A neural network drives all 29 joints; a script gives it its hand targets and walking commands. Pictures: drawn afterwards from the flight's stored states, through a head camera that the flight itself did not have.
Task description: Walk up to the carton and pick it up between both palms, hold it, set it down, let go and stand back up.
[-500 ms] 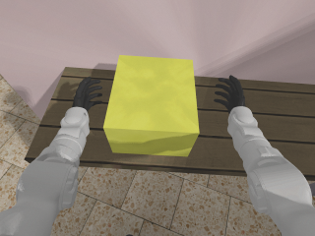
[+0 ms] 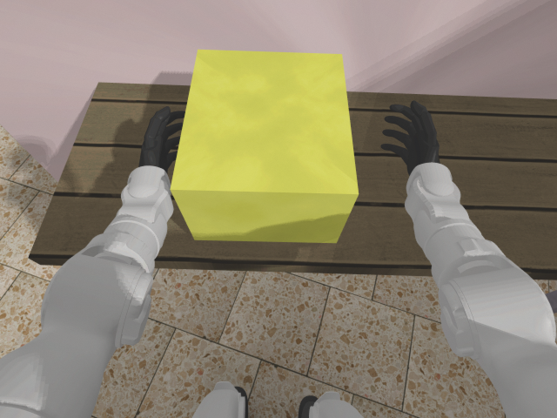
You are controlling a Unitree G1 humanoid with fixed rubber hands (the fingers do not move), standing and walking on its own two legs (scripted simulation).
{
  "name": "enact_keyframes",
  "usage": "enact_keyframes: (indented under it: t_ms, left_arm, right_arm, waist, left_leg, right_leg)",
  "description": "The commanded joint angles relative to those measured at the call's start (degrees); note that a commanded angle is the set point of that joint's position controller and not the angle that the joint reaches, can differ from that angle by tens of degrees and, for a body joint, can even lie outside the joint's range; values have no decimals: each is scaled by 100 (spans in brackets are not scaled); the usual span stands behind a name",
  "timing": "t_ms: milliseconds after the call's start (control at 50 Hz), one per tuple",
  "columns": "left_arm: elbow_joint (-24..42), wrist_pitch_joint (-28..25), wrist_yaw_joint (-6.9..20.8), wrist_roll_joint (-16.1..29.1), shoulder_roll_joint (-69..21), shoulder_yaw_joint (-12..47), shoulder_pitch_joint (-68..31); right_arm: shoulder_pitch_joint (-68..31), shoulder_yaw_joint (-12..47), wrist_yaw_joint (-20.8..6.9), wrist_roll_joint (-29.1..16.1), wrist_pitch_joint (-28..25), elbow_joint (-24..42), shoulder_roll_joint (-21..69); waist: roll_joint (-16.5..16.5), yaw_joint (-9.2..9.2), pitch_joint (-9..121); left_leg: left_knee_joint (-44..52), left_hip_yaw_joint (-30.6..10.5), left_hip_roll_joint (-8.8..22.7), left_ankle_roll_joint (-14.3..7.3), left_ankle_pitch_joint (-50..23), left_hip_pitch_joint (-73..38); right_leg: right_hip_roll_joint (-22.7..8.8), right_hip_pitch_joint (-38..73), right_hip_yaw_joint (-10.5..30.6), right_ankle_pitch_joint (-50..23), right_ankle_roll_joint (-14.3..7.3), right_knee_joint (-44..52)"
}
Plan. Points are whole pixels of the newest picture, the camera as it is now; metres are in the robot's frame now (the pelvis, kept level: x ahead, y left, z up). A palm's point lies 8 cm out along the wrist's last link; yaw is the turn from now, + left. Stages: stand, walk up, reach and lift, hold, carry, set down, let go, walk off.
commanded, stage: reach and lift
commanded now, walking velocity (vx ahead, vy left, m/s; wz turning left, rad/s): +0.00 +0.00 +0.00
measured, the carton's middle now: (268, 147) +0.51 +0.05 +0.02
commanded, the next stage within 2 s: none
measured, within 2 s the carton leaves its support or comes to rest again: neither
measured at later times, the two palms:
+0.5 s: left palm (162, 164) +0.45 +0.20 +0.04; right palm (381, 166) +0.46 -0.12 +0.05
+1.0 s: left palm (164, 172) +0.44 +0.19 +0.04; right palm (386, 175) +0.44 -0.13 +0.05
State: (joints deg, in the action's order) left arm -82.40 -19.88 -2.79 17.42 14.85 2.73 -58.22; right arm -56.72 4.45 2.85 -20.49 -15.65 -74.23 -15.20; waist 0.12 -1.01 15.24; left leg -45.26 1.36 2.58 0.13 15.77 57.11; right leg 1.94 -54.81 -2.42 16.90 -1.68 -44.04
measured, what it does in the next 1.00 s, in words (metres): stands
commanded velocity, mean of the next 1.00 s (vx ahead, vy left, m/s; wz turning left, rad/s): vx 0.00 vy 0.00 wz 0.00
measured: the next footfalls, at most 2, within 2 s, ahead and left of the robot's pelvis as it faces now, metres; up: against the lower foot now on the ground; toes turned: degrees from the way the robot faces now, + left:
none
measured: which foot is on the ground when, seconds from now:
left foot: down 0.00-1.00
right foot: down 0.00-1.00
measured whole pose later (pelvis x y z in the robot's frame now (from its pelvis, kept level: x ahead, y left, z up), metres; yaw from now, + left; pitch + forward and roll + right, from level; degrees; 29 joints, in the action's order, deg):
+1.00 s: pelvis +0.03 +0.02 +0.04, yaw +1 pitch +20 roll -1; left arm -79.9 -30.7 -3.5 -8.9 6.1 -23.0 -49.0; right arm -45.9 -37.0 3.6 25.1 -26.0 -65.4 2.5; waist -1.2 -0.4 6.6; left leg -30.4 2.4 1.4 -1.1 12.1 38.1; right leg 0.9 -34.8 -2.3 12.2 -0.4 -27.2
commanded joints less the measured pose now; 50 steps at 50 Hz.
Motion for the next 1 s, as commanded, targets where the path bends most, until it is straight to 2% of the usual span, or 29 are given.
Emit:
enact_keyframes:
  t_ms: [0, 80, 100, 140, 240, 280, 340, 380, 400, 440, 520, 620, 700, 980]
  left_arm:
    - [1023, -298, -32, 85, 845, 19, -3070]
    - [1039, -357, -38, -46, 607, -40, -3148]
    - [936, -393, 29, 64, 920, -70, -3306]
    - [939, -444, 48, -32, 680, -73, -3364]
    - [1276, -529, 26, -544, 162, -336, -3462]
    - [1413, -499, 69, -945, -245, -567, -3425]
    - [1368, -535, 316, -1588, -1337, -699, -3390]
    - [1070, -630, 595, -2271, -2855, -692, -3382]
    - [858, -708, 704, -2542, -3466, -681, -3282]
    - [568, -857, 748, -2836, -3809, -798, -2924]
    - [404, -989, 735, -3091, -3579, -1257, -2624]
    - [334, -1087, 677, -3136, -3430, -1463, -2464]
    - [369, -1133, 651, -3110, -3391, -1501, -2356]
    - [635, -1077, 596, -3326, -3594, -1546, -2154]
  right_arm:
    - [-2860, -179, 5, 134, -138, 1114, -627]
    - [-2903, -388, 58, 411, -117, 1010, -354]
    - [-2971, -417, 145, 506, -6, 868, -90]
    - [-2999, -597, 215, 727, 8, 881, 97]
    - [-2897, -1303, 357, 1467, -225, 1180, 328]
    - [-2804, -1642, 395, 1939, -313, 1147, 679]
    - [-2736, -1846, 128, 2685, -474, 1253, 1802]
    - [-2635, -2100, -281, 3647, -617, 1087, 3425]
    - [-2542, -2200, -484, 3950, -692, 923, 3988]
    - [-2243, -2306, -704, 4271, -798, 647, 4278]
    - [-1903, -2586, -827, 4931, -929, 439, 4282]
    - [-1619, -2622, -880, 5208, -964, 288, 4475]
    - [-1456, -2550, -867, 5244, -954, 258, 4582]
    - [-1290, -2546, -842, 5243, -1031, 307, 4673]
  waist:
    - [39, -30, 5043]
    - [-14, 58, 5020]
    - [91, 115, 4548]
    - [34, 165, 4556]
    - [-490, 254, 5385]
    - [-565, 276, 5341]
    - [-789, 189, 5094]
    - [-941, 201, 4696]
    - [-1009, 194, 4549]
    - [-1026, 154, 4264]
    - [-625, 205, 3655]
    - [-264, 192, 3231]
    - [-98, 169, 3161]
    - [-223, 102, 3018]
  left_leg:
    - [84, 124, -198, 260, -1859, -2475]
    - [-8, 108, -207, 277, -1859, -2455]
    - [61, 112, -266, 119, -1586, -2024]
    - [205, 110, -275, 121, -1446, -1756]
    - [33, 128, -211, 447, -2424, -2817]
    - [52, 151, -209, 472, -2712, -3149]
    - [248, 151, -166, 560, -3010, -3799]
    - [397, 141, -124, 603, -2941, -4191]
    - [409, 117, -84, 627, -2961, -4426]
    - [499, 78, -24, 609, -3061, -4643]
    - [908, 153, -38, 441, -2856, -4070]
    - [1306, 259, -44, 279, -2452, -3683]
    - [1423, 314, -33, 226, -2475, -3586]
    - [1530, 324, -13, 288, -2888, -3995]
  right_leg:
    - [-57, 2200, 22, -1862, 386, 297]
    - [-87, 2140, 32, -1881, 361, 269]
    - [-205, 2508, 236, -1893, 390, 329]
    - [-268, 2737, 242, -1967, 413, 247]
    - [-108, 2433, 29, -2471, 253, 365]
    - [-68, 2473, -13, -2749, 240, 495]
    - [-18, 2458, -215, -2710, 187, 803]
    - [-21, 2251, -354, -2412, 138, 1024]
    - [-8, 2162, -383, -2310, 69, 1052]
    - [-1, 2210, -408, -2315, -31, 1153]
    - [-82, 2811, -388, -2481, 74, 1298]
    - [-129, 3398, -297, -2504, 152, 1423]
    - [-150, 3680, -243, -2711, 190, 1465]
    - [-142, 3638, -252, -2747, 150, 1743]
